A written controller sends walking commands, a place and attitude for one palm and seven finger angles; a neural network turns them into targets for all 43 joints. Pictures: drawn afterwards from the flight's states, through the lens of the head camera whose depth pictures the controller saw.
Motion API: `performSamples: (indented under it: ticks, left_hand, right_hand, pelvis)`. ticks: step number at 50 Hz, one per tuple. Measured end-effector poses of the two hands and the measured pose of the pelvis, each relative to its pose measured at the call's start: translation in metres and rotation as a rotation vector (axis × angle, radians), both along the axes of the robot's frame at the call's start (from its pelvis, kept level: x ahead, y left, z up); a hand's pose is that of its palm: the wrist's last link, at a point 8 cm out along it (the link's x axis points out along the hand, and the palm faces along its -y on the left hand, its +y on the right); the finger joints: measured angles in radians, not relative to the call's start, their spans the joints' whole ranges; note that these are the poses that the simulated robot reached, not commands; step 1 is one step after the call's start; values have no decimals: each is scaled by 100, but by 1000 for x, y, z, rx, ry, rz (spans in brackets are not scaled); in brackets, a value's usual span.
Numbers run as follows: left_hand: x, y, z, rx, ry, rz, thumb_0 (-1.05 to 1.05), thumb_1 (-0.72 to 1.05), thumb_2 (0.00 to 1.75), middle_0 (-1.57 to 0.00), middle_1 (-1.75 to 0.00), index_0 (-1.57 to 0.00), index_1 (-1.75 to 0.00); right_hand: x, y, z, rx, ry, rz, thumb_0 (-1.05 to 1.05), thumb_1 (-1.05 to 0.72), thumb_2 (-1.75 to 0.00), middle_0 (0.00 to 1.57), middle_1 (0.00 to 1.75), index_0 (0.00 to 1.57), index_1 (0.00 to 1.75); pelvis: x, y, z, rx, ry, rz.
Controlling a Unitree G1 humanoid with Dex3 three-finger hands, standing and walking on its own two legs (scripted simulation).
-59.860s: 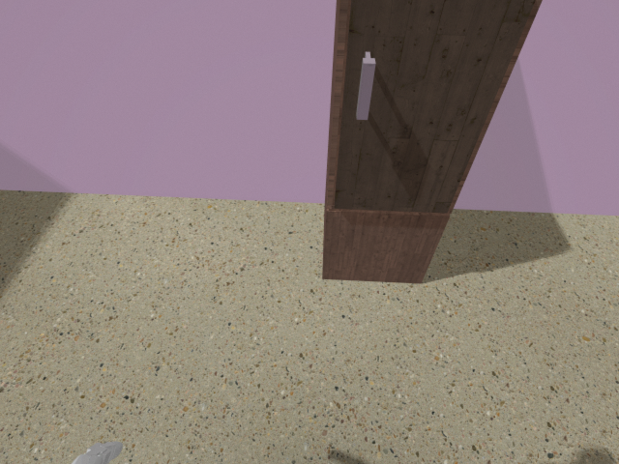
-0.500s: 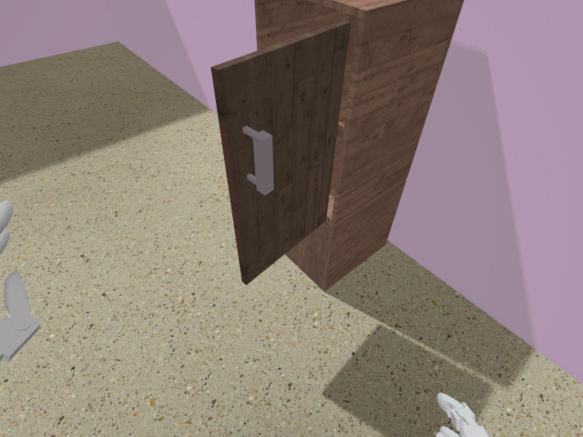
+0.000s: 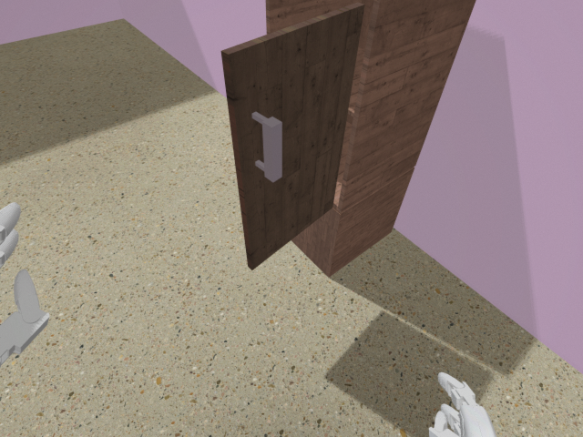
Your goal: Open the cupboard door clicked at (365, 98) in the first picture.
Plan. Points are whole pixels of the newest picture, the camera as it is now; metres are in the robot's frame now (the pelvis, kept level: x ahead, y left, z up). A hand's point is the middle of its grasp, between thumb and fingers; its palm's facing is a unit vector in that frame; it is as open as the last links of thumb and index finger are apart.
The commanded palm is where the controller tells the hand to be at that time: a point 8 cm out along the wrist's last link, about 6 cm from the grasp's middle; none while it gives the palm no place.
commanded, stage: let the arm hang, fingers relaxed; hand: left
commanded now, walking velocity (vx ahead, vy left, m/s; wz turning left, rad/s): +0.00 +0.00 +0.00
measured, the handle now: (265, 146) +0.61 +0.09 +0.06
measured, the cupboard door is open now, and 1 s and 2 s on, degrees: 96 96 96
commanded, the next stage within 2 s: look to check the result in 1.10 s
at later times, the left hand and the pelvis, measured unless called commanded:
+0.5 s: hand out of the picture -0.07 +0.18 -0.18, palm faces +0.06 -0.98 -0.19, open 7.3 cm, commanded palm none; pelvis -0.01 +0.00 +0.00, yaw +3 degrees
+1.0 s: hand out of the picture +0.03 +0.16 -0.17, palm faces +0.05 -0.98 -0.20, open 7.3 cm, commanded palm none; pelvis +0.01 -0.01 +0.00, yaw +2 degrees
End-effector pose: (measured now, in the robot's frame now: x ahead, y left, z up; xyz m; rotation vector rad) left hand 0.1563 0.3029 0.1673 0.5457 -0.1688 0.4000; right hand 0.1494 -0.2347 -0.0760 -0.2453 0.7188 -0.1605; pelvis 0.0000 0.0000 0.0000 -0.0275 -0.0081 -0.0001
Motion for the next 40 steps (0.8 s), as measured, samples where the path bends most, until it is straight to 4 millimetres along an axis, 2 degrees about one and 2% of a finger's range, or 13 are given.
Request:
performSamples:
  ticks: [1,3,5,7,9,11,13,15,21,24,27,33,40]
  left_hand:
    - [3,2,-8,3,25,-7,2,89,90,-21,-30,-21,-30]
    - [15,8,-50,-50,192,-3,1,89,90,-20,-30,-21,-30]
    - [18,11,-110,-146,431,28,1,90,90,-20,-30,-20,-30]
    - [7,4,-172,-242,678,53,1,90,90,-20,-30,-20,-30]
    - [-16,-12,-226,-330,900,65,1,90,90,-20,-29,-20,-30]
    - [-47,-33,-267,-413,1089,68,1,91,90,-20,-29,-20,-30]
    - [-81,-56,-296,-492,1243,70,1,91,90,-20,-29,-20,-30]
    - [-115,-77,-314,-567,1362,80,2,91,90,-20,-29,-20,-30]
    - [-199,-83,-322,-664,1555,242,2,95,90,-21,-30,-21,-30]
    - [-227,-79,-316,-667,1609,308,2,94,90,-20,-30,-21,-30]
    - [-242,-74,-309,-652,1638,354,1,93,90,-20,-30,-20,-30]
    - [-236,-66,-302,-614,1612,380,1,91,90,-20,-29,-20,-30]
    - [-190,-70,-304,-594,1497,320,1,91,90,-20,-29,-20,-30]
  right_hand:
    - [1,-1,-3,7,1,17,1,-90,-90,20,30,21,30]
    - [2,-6,-17,20,56,51,1,-90,-90,20,30,21,30]
    - [-2,-12,-32,22,126,56,1,-90,-90,20,30,21,30]
    - [-11,-18,-41,21,185,41,1,-90,-90,20,30,21,30]
    - [-25,-23,-46,15,241,18,1,-90,-90,20,30,21,30]
    - [-43,-27,-48,4,306,-6,1,-90,-90,20,30,21,30]
    - [-65,-30,-49,-9,383,-27,1,-90,-90,20,30,21,30]
    - [-87,-31,-50,-19,468,-45,1,-90,-90,20,30,20,30]
    - [-143,-24,-57,-9,687,-76,1,-90,-90,20,30,20,30]
    - [-158,-15,-62,18,741,-84,1,-90,-90,20,30,20,30]
    - [-165,-6,-68,52,758,-87,1,-90,-90,20,30,20,30]
    - [-159,8,-78,112,734,-81,1,-90,-90,20,30,20,30]
    - [-141,9,-81,126,679,-75,1,-91,-90,20,30,21,30]
  pelvis:
    - [0,1,-1,-2,9,7]
    - [-3,4,-5,-1,19,19]
    - [-6,7,-8,2,19,24]
    - [-8,7,-10,6,14,24]
    - [-9,6,-11,11,7,23]
    - [-10,4,-11,14,-1,22]
    - [-10,3,-9,16,-8,22]
    - [-10,1,-7,14,-11,25]
    - [-8,-4,-3,9,-14,42]
    - [-7,-4,-2,9,-18,44]
    - [-7,-5,-2,10,-20,43]
    - [-5,-6,-2,16,-23,37]
    - [-1,-8,-1,23,-31,33]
